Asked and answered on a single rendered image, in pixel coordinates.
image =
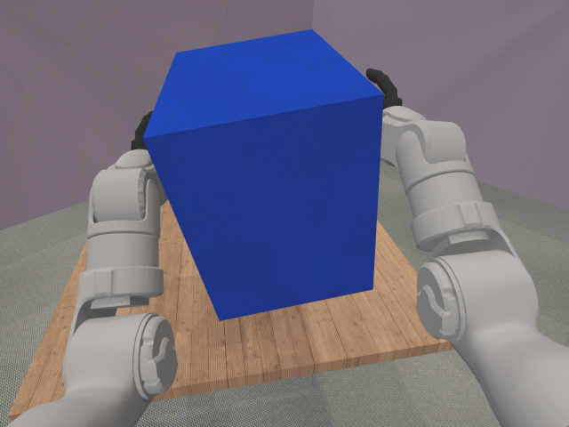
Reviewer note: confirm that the left robot upper arm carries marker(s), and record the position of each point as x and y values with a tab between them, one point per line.
114	367

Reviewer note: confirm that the carton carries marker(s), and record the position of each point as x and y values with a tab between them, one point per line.
269	153

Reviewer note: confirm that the table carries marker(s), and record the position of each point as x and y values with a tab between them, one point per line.
347	331

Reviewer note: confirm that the robot right hand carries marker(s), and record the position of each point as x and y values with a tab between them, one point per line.
390	92

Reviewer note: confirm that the robot left hand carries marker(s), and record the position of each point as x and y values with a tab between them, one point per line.
138	143

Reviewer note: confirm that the right robot upper arm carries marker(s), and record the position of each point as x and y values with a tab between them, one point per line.
484	305

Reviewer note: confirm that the robot left forearm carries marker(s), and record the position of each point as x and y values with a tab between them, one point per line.
123	231

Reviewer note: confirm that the robot right forearm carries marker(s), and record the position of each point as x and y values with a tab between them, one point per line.
450	215

